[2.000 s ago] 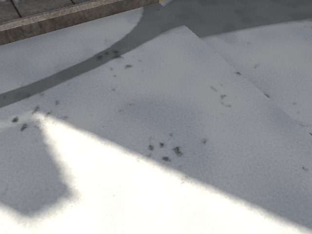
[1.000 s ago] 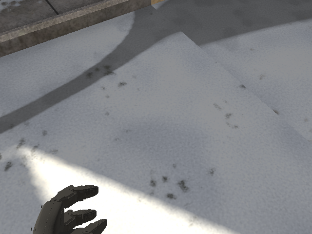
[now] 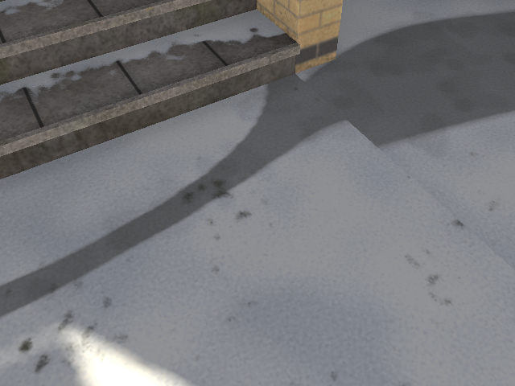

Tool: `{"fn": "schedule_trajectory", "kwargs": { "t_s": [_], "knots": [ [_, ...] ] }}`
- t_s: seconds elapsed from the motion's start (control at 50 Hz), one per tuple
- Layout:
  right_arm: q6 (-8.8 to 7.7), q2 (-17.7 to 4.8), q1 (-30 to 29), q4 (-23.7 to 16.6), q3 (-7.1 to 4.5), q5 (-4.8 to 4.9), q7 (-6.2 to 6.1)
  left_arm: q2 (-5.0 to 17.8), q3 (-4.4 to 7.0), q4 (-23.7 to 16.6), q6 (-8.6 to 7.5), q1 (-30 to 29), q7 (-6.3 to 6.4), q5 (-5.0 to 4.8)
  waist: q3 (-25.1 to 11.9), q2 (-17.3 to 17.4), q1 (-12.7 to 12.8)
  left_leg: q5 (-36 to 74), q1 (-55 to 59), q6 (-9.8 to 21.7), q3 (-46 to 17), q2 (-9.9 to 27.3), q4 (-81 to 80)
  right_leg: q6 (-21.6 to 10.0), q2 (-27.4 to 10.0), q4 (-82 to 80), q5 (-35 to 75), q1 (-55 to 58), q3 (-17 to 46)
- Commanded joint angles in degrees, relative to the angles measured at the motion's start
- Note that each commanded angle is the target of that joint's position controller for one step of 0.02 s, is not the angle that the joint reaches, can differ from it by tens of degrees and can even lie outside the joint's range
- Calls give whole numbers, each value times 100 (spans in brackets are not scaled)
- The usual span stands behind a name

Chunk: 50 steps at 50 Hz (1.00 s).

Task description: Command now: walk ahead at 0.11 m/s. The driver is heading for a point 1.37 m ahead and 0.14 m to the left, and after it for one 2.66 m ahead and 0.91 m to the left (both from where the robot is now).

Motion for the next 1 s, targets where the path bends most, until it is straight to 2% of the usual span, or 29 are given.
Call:
{"fn": "schedule_trajectory", "kwargs": {
  "t_s": [0.02,0.04,0.08,0.12,0.14,0.16,0.2,0.22,0.24,0.26,0.28,0.3,0.32,0.34,0.38,0.48,0.58,0.62,0.64,0.66,0.68,0.7,0.72,0.74,0.76,0.8,0.84,0.9,1.0],
  "knots": [
    [-13,-607,226,-65,-147,64,-19,637,131,-4,-27,241,9,-76,-24,-67,39,-1224,-310,326,31,-63,-384,-346,-71,-542,-1388,-142,166],
    [-45,-600,150,-111,-146,80,-26,693,146,-30,-59,233,17,-101,297,-144,61,-1854,-634,387,-2,-65,-360,-473,-194,-711,-2131,-364,386],
    [-216,-485,-8,-202,-122,122,-5,804,176,-3,-214,487,3,-147,663,-410,171,-1854,-1178,431,44,-82,45,-797,-660,-1128,-2762,-338,1150],
    [-411,-300,-203,-302,-100,156,73,1074,259,96,-363,840,-36,-156,665,-964,232,-994,-1600,408,341,-157,923,-1297,-1520,-1773,-2970,60,2490],
    [-477,-300,-296,-344,-105,175,114,1101,269,84,-420,830,-53,-139,713,-990,209,-853,-1575,481,247,-58,1056,-1449,-1769,-1922,-2787,-58,2880],
    [-526,-280,-191,-315,-106,184,155,1061,260,27,-460,666,-69,-139,677,-976,83,-849,-1371,573,209,7,932,-1429,-1797,-1867,-2446,-166,2826],
    [-569,-330,524,-13,-159,191,195,954,234,-180,-456,79,-115,-202,477,-805,-370,-594,72,730,289,-55,-165,-1013,-1284,-1461,-1657,-851,1853],
    [-555,-514,1101,233,-241,170,182,831,203,-321,-465,-254,-124,-193,340,-430,-602,-245,988,760,-86,114,-521,-721,-866,-779,-967,-1431,1216],
    [-561,-1038,1850,445,-403,177,174,465,115,-504,-535,-488,-131,-179,154,892,-775,-713,1811,1168,-1702,954,-1296,-260,-30,1011,-313,-2302,59],
    [-606,-1383,2379,522,-473,137,250,472,119,-672,-646,-603,-114,-156,12,1788,-934,-317,2520,1811,-3688,2029,-1978,-95,295,2540,-1155,-3371,17],
    [-659,-929,2062,440,-316,47,251,662,185,-664,-706,-598,-142,-203,143,1042,-664,163,2594,1823,-3638,2156,-1822,-204,-1,3484,-1408,-3947,475],
    [-693,-698,1751,329,-242,30,260,603,173,-573,-728,-371,-194,-267,158,718,-445,598,2551,1631,-3006,1973,-1712,-345,-215,3826,-982,-4092,572],
    [-697,-691,1511,246,-218,50,282,572,183,-519,-736,-297,-212,-258,150,461,-316,923,2440,1452,-2454,1802,-1770,-418,-402,3766,-496,-4118,505],
    [-668,-619,1332,189,-169,74,295,606,217,-524,-729,-358,-222,-212,209,326,-240,1488,2238,1287,-1977,1679,-1867,-426,-560,3457,-108,-4001,465],
    [-571,-444,1392,206,-90,36,270,440,218,-547,-667,-416,-262,-153,156,480,-195,2080,1840,1084,-1237,1328,-2050,-302,-607,2937,373,-3465,237],
    [-512,-825,1523,177,-143,1,115,140,63,-988,-566,-1521,-323,-112,481,474,-376,2004,769,1039,-419,977,-2477,-30,-250,794,1607,-2470,-194],
    [-515,-926,1647,332,-239,132,96,482,100,-1259,-555,-1813,-410,-164,556,584,-231,2330,1398,958,-343,1415,-2363,-336,-220,1,1679,-2156,-30],
    [-451,-1039,1468,285,-290,113,90,749,229,-1188,-589,-1323,-424,-143,105,705,117,4148,1673,826,-199,1449,-1613,-531,33,-51,1389,-1327,-198],
    [-403,-1015,1390,260,-283,89,88,933,354,-960,-582,-519,-401,-145,-372,729,517,4971,1537,711,-17,1276,-703,-669,217,-38,1319,-318,-319],
    [-380,-949,1294,180,-244,41,94,1174,490,-653,-554,539,-359,-159,-970,656,970,4695,751,529,125,1013,592,-857,33,66,1268,1197,-74],
    [-437,-417,1784,64,-92,-12,158,1702,616,-494,-528,1477,-305,-21,-1922,-531,880,2300,-1372,190,318,283,2884,-1588,-1486,-82,386,3446,2179],
    [-590,-73,1907,122,17,106,203,1530,528,-407,-497,1677,-326,-40,-2598,-1509,766,-1402,-2390,95,-331,-414,4419,-2060,-2266,-1424,-813,3884,4581],
    [-711,-577,1368,-32,-126,275,218,1180,409,-462,-540,1092,-347,-93,-1693,-1156,724,-1255,-3045,260,-675,-54,4984,-1762,-2021,-1713,-1223,3167,4200],
    [-767,-795,838,-220,-174,346,198,919,331,-617,-578,512,-341,-83,-985,-775,560,-777,-3178,388,-465,270,4938,-1553,-1864,-1812,-915,2203,3310],
    [-758,-825,614,-281,-212,282,140,755,267,-696,-634,22,-370,-20,-554,-278,299,-251,-2844,415,-355,561,4562,-1420,-1655,-1981,-245,1161,2606],
    [-592,-658,870,-237,-275,154,61,487,180,-676,-699,-311,-410,74,-383,-408,-123,147,-2050,434,-418,863,3976,-1245,-1283,-2240,364,73,1787],
    [-475,-475,890,-258,-266,138,45,546,175,-547,-710,-96,-385,49,-210,-450,-208,238,-1959,383,-337,927,3603,-1320,-1176,-2496,540,-343,1407],
    [-437,-630,144,-556,-308,59,31,840,220,-431,-705,308,-241,50,49,-281,-101,1044,-2662,175,-293,987,2709,-1406,-1201,-2699,903,-201,1182],
    [-490,-507,-868,-842,-240,65,158,925,208,-343,-644,915,-145,-21,106,-234,210,2382,-2667,90,-43,729,954,-1142,-981,-2640,1501,290,634]
  ]
}}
